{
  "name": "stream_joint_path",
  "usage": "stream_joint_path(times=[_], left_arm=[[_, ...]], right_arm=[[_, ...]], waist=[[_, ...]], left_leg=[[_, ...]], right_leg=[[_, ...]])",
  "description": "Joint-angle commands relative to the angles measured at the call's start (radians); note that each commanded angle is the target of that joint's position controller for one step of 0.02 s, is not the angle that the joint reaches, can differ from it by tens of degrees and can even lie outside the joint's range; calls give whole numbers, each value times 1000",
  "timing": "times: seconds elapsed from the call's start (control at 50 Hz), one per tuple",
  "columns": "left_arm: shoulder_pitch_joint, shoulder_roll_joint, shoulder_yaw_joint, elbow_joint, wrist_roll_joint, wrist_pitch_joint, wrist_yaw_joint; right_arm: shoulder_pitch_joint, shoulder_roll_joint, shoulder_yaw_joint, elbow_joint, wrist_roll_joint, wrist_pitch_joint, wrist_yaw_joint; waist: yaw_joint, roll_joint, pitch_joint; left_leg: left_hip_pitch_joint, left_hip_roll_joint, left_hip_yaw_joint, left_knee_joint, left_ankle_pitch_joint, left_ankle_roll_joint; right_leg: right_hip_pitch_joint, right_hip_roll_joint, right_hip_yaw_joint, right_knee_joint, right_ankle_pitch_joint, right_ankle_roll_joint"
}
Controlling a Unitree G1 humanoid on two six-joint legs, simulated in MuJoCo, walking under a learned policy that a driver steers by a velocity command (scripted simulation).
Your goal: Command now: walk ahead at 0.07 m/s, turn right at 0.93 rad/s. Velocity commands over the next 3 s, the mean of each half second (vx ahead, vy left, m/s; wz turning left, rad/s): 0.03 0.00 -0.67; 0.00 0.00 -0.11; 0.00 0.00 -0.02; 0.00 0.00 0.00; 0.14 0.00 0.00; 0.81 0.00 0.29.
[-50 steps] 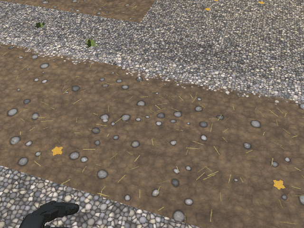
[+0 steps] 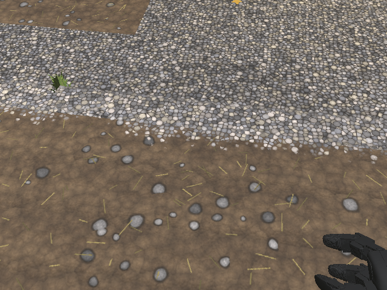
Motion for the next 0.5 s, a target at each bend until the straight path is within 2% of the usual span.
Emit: stream_joint_path(times=[0.02,0.04,0.06,0.08,0.1,0.12,0.14,0.16,0.18,0.2,0.22,0.24,0.26,0.28,0.3,0.32,0.34,0.36,0.38,0.4,0.42,0.44,0.46,0.48,0.5], left_arm=[[72,169,48,-40,-2,-14,19],[73,156,45,-41,3,-12,21],[63,151,44,-47,7,-3,18],[49,161,54,-69,17,-4,26],[3,174,57,-77,20,-4,26],[-56,177,57,-85,18,-2,22],[-87,173,56,-98,28,-3,20],[-106,170,55,-99,36,-2,20],[-125,154,52,-105,34,1,22],[-129,146,50,-104,37,5,23],[-123,130,47,-97,34,9,23],[-101,128,46,-80,24,15,21],[-88,124,43,-62,7,19,13],[-136,130,46,-85,-13,21,-3],[-72,25,20,-109,-33,33,-9],[89,3,13,-127,-39,50,7],[101,21,10,-93,4,56,15],[-24,83,18,-108,44,45,9],[-132,95,16,-170,71,39,9],[-246,175,32,-177,80,51,1],[-268,169,31,-176,73,67,-14],[-239,135,23,-160,59,73,-26],[-223,93,11,-150,61,86,-31],[-277,40,-13,-182,46,92,-40],[-305,12,-21,-192,50,95,-41]], right_arm=[[-89,-109,-30,-106,-11,-8,11],[-111,-92,-25,-114,-19,-12,23],[-112,-68,-15,-125,-24,-13,37],[-177,-80,-3,-140,-40,-37,62],[-200,-45,2,-149,-24,-46,78],[-181,-58,0,-151,-5,-44,80],[-152,-79,-4,-153,8,-41,82],[-132,-93,-9,-149,16,-40,76],[-97,-111,-11,-142,29,-36,62],[-54,-114,-11,-121,36,-37,54],[1,-101,-10,-92,43,-36,42],[99,-68,-6,-58,43,-36,31],[211,-71,-19,-12,29,-32,20],[372,-102,-36,24,12,-30,20],[551,-112,-36,82,20,-41,35],[543,-157,-43,90,11,-65,47],[530,-148,-54,80,37,-76,43],[448,-103,-37,24,55,-76,37],[351,-230,-76,-3,30,-81,5],[323,-160,-50,17,28,-62,-7],[349,-135,-34,29,29,-52,-5],[372,-105,-19,52,24,-39,3],[399,-103,-14,67,36,-34,5],[408,-106,-11,79,37,-24,7],[438,-89,-3,88,32,-20,4]], waist=[[-21,-18,-76],[-6,-33,-77],[-1,-47,-106],[52,-5,-111],[49,-78,-123],[15,-122,-120],[-2,-143,-114],[-19,-157,-100],[-34,-171,-76],[-37,-158,-66],[-42,-129,-58],[-72,-62,-54],[-115,16,-73],[-199,50,-120],[-191,100,-197],[-73,228,-258],[-85,203,-281],[-112,116,-262],[-108,272,-300],[-96,44,-219],[-100,29,-171],[-77,0,-150],[-69,6,-144],[-75,45,-106],[-100,89,-106]], left_leg=[[-161,-52,-2,-195,155,23],[-147,-72,12,-243,204,31],[-117,-95,23,-300,241,33],[-77,-142,99,-443,385,22],[39,-133,36,-491,449,17],[134,-122,-4,-501,461,12],[198,-105,-39,-536,491,10],[216,-78,-82,-565,510,13],[238,-41,-124,-659,538,15],[297,-3,-142,-780,573,18],[430,40,-146,-915,648,22],[616,97,-140,-1085,798,22],[771,120,-72,-1121,881,13],[954,168,-65,-1002,881,42],[1083,245,-31,-758,1398,-6],[1189,380,-96,-512,1806,57],[1172,401,-144,-481,1691,126],[999,318,-69,-573,1258,165],[856,467,-327,-698,694,330],[671,417,-293,-783,479,330],[546,351,-276,-749,524,299],[482,266,-180,-709,584,226],[436,205,-125,-688,631,174],[336,130,-65,-720,395,145],[332,113,-91,-724,335,148]], right_leg=[[161,-183,433,-130,290,-169],[166,-156,440,-102,282,-151],[178,-133,437,-68,303,-137],[175,-113,435,-113,4,-81],[83,-124,509,-129,-161,-85],[12,-120,533,-125,-233,-80],[-19,-115,538,-83,-269,-69],[-16,-121,556,-27,-291,-72],[3,-112,544,22,-290,-56],[14,-92,505,80,-307,-37],[-36,-53,446,170,-383,-8],[-133,8,352,332,-512,25],[-216,59,220,524,-537,54],[-366,80,100,798,-566,70],[-476,88,20,1092,-751,57],[-625,50,-6,1290,-762,73],[-785,4,3,1459,-656,73],[-789,-13,1,1385,-425,97],[-800,-35,61,1360,-309,98],[-776,-61,76,1311,-207,119],[-695,-53,78,1261,-171,122],[-672,-48,65,1228,-137,126],[-635,-35,69,1164,-95,128],[-607,-29,42,993,-23,154],[-607,-4,24,970,8,170]])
